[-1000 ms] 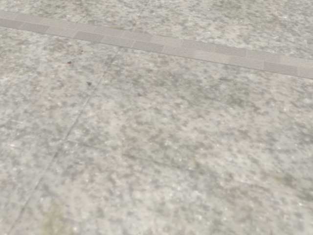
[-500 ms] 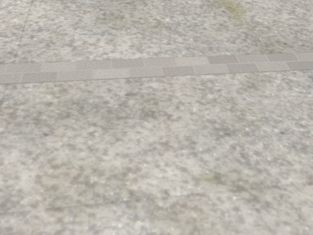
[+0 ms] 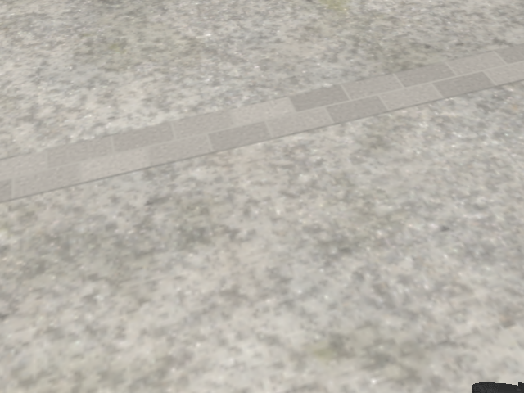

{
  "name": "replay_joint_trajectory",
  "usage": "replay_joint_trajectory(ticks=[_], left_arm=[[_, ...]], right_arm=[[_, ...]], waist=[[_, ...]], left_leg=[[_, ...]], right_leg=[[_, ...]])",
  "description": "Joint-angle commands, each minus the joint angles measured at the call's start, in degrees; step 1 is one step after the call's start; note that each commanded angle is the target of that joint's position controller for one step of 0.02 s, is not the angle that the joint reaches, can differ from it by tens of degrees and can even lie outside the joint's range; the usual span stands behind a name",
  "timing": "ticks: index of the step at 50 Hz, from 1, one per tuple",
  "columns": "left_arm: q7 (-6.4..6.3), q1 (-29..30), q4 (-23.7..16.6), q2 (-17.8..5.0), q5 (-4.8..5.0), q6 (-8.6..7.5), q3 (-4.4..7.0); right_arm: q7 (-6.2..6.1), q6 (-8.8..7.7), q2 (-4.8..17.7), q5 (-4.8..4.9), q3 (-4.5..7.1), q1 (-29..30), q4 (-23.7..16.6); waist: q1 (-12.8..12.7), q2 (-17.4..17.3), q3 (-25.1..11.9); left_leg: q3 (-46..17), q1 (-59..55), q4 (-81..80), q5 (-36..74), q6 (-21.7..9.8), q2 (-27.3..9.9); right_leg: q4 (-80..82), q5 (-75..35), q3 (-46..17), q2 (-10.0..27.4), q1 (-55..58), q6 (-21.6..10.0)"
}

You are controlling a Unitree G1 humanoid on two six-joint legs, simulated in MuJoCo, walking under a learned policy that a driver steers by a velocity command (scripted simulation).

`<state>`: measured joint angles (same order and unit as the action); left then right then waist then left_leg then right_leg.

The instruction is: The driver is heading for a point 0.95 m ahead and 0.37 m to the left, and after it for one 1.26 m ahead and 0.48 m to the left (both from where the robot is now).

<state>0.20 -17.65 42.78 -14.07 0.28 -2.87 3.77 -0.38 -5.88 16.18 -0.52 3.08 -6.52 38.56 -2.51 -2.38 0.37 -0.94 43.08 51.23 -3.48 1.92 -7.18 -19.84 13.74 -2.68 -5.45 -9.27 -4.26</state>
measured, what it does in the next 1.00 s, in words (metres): walks ahead, turning left: left foot, then right foot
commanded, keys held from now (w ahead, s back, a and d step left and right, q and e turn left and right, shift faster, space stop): w+q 1.00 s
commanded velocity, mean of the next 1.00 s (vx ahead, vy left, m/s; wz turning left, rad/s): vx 0.50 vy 0.00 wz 0.44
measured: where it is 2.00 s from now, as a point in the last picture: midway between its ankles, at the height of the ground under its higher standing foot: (133, 232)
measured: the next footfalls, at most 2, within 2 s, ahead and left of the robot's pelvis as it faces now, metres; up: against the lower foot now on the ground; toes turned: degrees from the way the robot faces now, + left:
left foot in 0.22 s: +0.32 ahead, +0.14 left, +0.00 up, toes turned +6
right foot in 0.70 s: +0.62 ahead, +0.00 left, +0.00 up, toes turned +26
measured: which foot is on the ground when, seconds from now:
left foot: up 0.00-0.20, down 0.22-0.70, up 0.72-1.00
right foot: down 0.00-0.24, up 0.26-0.68, down 0.70-1.00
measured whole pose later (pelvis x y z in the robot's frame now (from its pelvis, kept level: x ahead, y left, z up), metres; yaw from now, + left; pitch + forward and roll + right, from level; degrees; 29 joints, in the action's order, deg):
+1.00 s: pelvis +0.57 +0.11 +0.00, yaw +32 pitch +2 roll -2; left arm -0.2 -18.9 46.5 -15.4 -0.4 -5.0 4.4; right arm 0.6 -0.9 18.0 1.2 4.4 -8.8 34.5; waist -4.1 -3.1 1.1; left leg -3.5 41.6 57.1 -9.2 0.7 -5.3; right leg -17.7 14.3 6.5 -0.8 -5.4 -0.8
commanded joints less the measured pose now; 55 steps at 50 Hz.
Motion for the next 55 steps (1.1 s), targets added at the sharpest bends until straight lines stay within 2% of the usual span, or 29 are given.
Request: replay_joint_trajectory(ticks=[1,3,6,9,10,11,12,13,14,15,16,17,19,21,26,30,33,34,35,36,37,38,39,40,41,43,45,51,55], left_arm=[[-0.33,2.0,-2.6,-9.1,0.25,-1.77,2.05],[-0.02,-0.2,-1.4,-9.9,0.53,-2.07,2.18],[-0.09,-2.2,0.1,-10.6,0.50,-1.67,2.54],[-0.76,-0.4,-0.2,-12.0,0.49,-0.79,2.98],[-1.08,1.0,-0.7,-12.0,0.46,-0.36,2.85],[-1.59,1.4,-1.9,-10.7,-0.27,-0.52,2.30],[-0.91,-6.1,-3.5,-5.1,-1.32,-1.77,0.31],[0.06,-3.4,-3.3,-7.4,-1.14,-3.34,0.23],[0.69,2.4,-5.4,-9.9,1.23,-4.30,1.02],[0.59,6.5,-6.7,-9.3,1.30,-4.84,0.53],[0.18,8.2,-7.3,-8.6,0.06,-4.95,0.54],[-0.17,7.6,-7.5,-8.6,-0.69,-4.53,0.90],[-0.67,5.4,-7.1,-8.0,-1.13,-3.40,0.98],[-1.12,6.5,-7.3,-6.9,-1.52,-2.63,0.63],[-0.55,17.3,-9.1,-4.1,-1.01,-3.15,-0.58],[0.56,21.8,-10.4,-6.2,0.02,-4.12,0.21],[0.93,17.0,-9.3,-8.0,0.44,-5.03,1.55],[0.60,11.6,-8.3,-9.5,-0.05,-5.28,2.44],[0.05,2.4,-7.6,-12.8,-1.05,-5.40,3.48],[0.09,-3.1,-5.3,-16.7,-1.63,-4.66,4.42],[0.25,-2.9,-5.8,-12.1,-0.14,-4.25,3.62],[-0.15,-0.8,-6.5,-8.8,-0.08,-3.79,2.70],[-0.31,1.8,-6.7,-7.9,-0.59,-3.29,2.17],[-0.37,3.5,-6.3,-6.8,-0.78,-2.97,1.78],[-0.46,4.4,-5.9,-6.0,-1.16,-2.95,1.35],[-0.33,4.9,-4.5,-5.5,-0.79,-3.24,1.26],[-0.33,4.5,-2.9,-7.2,-0.61,-3.57,1.80],[-0.80,3.3,0.1,-10.6,-0.29,-2.87,2.54],[-0.74,0.5,2.0,-13.0,0.90,-1.96,3.16]], right_arm=[[1.02,-0.45,2.0,1.12,-0.26,4.3,-3.0],[1.77,-0.32,2.7,1.90,-0.19,7.6,-4.0],[3.07,-0.16,3.2,1.91,0.03,10.5,-6.0],[3.47,0.35,5.5,1.32,1.37,4.1,-5.5],[3.27,0.54,7.2,1.08,2.48,-3.6,-3.7],[2.74,0.76,10.2,1.01,3.65,-12.7,-2.3],[2.64,0.59,15.9,1.05,4.81,-16.7,-2.0],[2.66,0.99,11.6,2.06,3.77,-19.3,-1.6],[2.10,1.49,9.6,1.66,3.16,-15.8,-2.5],[1.73,1.82,8.9,1.19,2.90,-11.9,-3.5],[1.62,2.02,8.0,0.85,2.56,-9.1,-4.0],[1.48,1.89,7.1,0.29,2.10,-7.6,-4.5],[1.26,1.75,6.4,0.48,1.95,-5.9,-4.7],[0.73,1.56,7.3,0.80,2.20,-6.7,-3.9],[-0.38,2.50,8.7,1.87,2.91,-10.8,-1.8],[-0.48,3.40,8.3,2.20,3.05,-14.3,-0.8],[-0.69,3.92,7.7,2.00,3.15,-12.9,-1.3],[-0.60,3.73,6.1,1.77,2.63,-12.1,-2.1],[-0.35,3.30,2.8,1.06,1.48,-11.3,-3.5],[-0.47,2.91,0.7,2.51,0.60,-19.6,-4.6],[-0.70,2.86,6.2,2.92,1.49,-19.3,-3.4],[-0.68,3.19,9.1,2.49,2.40,-13.2,-4.2],[-0.71,3.47,8.6,1.71,2.49,-9.6,-5.1],[-0.46,3.45,7.8,1.18,2.61,-7.3,-6.2],[-0.03,3.61,6.7,1.49,2.62,-7.2,-6.5],[0.39,4.14,4.5,2.04,2.22,-8.0,-6.5],[0.50,4.54,3.4,1.76,1.78,-6.2,-7.2],[1.98,3.95,2.2,1.77,0.70,2.3,-8.4],[3.24,3.95,2.7,2.10,0.76,7.3,-10.5]], waist=[[-0.6,6.0,-0.2],[-2.1,5.4,1.4],[-2.7,4.7,3.0],[1.4,6.9,-2.4],[5.8,6.2,-6.5],[9.7,4.0,-11.8],[6.6,-10.6,-20.4],[9.1,-11.0,-25.5],[9.6,-7.0,-17.1],[8.3,-0.5,-11.1],[6.1,3.5,-6.5],[3.8,2.9,-4.8],[1.5,0.3,-3.6],[1.3,0.1,-2.8],[5.4,-1.7,-2.2],[7.0,-2.7,-2.2],[3.5,-5.0,-3.1],[0.7,-4.9,-6.3],[-3.4,0.4,-13.5],[-0.5,19.6,-20.6],[-1.9,16.5,-17.6],[-3.5,10.8,-10.3],[-2.7,6.9,-6.0],[-1.6,6.3,-2.6],[-0.1,7.4,-1.2],[1.2,8.8,-0.3],[1.5,7.8,0.5],[-0.9,6.0,1.5],[-2.1,6.3,3.1]], left_leg=[[1.4,-7.7,-10.4,11.8,-1.4,1.5],[1.0,-5.8,-14.2,11.9,-3.0,2.0],[1.2,-1.8,-17.5,5.8,-5.8,3.5],[5.0,-12.2,-17.8,-2.6,-8.9,8.5],[6.6,-22.5,-19.9,-0.8,-10.4,11.0],[-0.9,-38.8,-18.6,4.7,-13.1,6.3],[-29.6,-62.2,-21.2,-2.7,-24.4,-8.6],[-45.8,-68.1,-31.3,-12.5,-25.6,-11.1],[-39.0,-63.0,-32.8,-16.9,-22.3,-9.9],[-33.2,-53.9,-33.6,-13.7,-20.4,-8.0],[-28.6,-44.9,-34.6,-7.5,-19.6,-6.3],[-25.3,-38.6,-35.9,-2.5,-19.2,-4.5],[-21.8,-32.6,-37.6,1.9,-19.2,-2.2],[-18.1,-28.6,-37.9,6.6,-19.1,-0.8],[-13.8,-25.4,-35.6,3.6,-15.2,3.6],[-20.6,-31.6,-30.8,-2.0,-14.5,1.5],[-24.4,-33.5,-25.1,-1.2,-12.8,1.5],[-22.6,-31.2,-19.3,1.5,-11.0,3.7],[-17.6,-23.8,-4.0,-4.6,-8.5,6.9],[-9.7,-4.2,13.5,-29.1,-4.5,14.0],[-9.7,3.7,21.8,-29.4,-3.3,9.4],[-8.9,5.7,24.6,-23.5,-2.6,7.5],[-7.2,4.4,24.4,-19.2,-2.3,5.8],[-7.0,3.5,22.4,-16.6,-2.2,4.4],[-6.7,1.2,21.1,-15.1,-2.3,3.0],[-5.4,-0.6,18.8,-14.7,-2.1,1.9],[-4.9,0.6,15.2,-12.7,-1.3,1.2],[-1.3,-2.3,-3.3,2.7,-1.7,1.3],[2.0,-4.7,-11.4,0.2,-4.0,2.7]], right_leg=[[7.7,-17.8,-4.2,13.4,-3.9,-8.0],[7.5,-15.9,-4.7,15.6,0.9,-7.7],[5.0,-21.8,-4.1,18.6,9.5,-6.6],[-4.9,-49.0,-0.2,17.8,13.5,-4.1],[-14.4,-56.5,2.4,15.6,12.0,-2.7],[-28.9,-47.8,4.1,13.8,1.3,-0.6],[-54.3,-7.4,4.6,3.3,-23.0,4.4],[-60.3,16.1,-3.9,0.6,-32.4,4.5],[-61.8,12.3,-5.2,4.3,-38.1,3.9],[-58.2,8.0,-4.1,6.7,-37.8,3.4],[-53.3,5.9,-3.3,8.4,-35.7,3.6],[-49.7,4.5,-3.3,9.9,-31.5,3.9],[-45.0,3.8,-2.5,10.7,-28.4,5.2],[-39.6,1.0,-1.3,10.4,-27.8,6.9],[-18.4,-16.8,-0.2,6.5,-21.3,8.5],[-10.4,-14.9,-1.9,4.5,-19.6,7.4],[-5.5,-10.0,-1.3,3.8,-11.7,4.6],[-5.1,-10.2,-2.2,6.0,-2.5,2.5],[-6.4,-8.2,-11.0,15.8,12.3,-1.7],[-2.8,2.2,-36.1,28.5,30.3,-11.8],[0.4,15.0,-42.5,29.9,29.2,-11.8],[1.3,14.6,-34.1,27.2,22.8,-9.2],[2.1,7.7,-26.9,24.8,15.9,-7.4],[3.3,1.5,-21.8,22.7,10.4,-6.8],[4.8,-2.2,-17.2,20.9,6.4,-6.0],[7.2,-6.3,-11.7,19.6,3.0,-6.0],[8.9,-11.5,-7.6,20.0,2.1,-6.7],[9.1,-18.0,4.3,18.7,4.3,-4.7],[7.5,-21.3,7.6,20.8,9.6,-3.2]])
Velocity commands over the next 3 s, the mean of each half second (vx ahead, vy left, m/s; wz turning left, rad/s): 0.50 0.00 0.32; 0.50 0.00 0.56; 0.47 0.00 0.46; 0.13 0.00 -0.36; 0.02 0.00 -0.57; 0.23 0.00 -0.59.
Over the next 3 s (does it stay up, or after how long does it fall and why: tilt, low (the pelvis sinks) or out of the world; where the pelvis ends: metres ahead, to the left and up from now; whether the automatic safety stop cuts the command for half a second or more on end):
stays up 0.98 0.46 -0.01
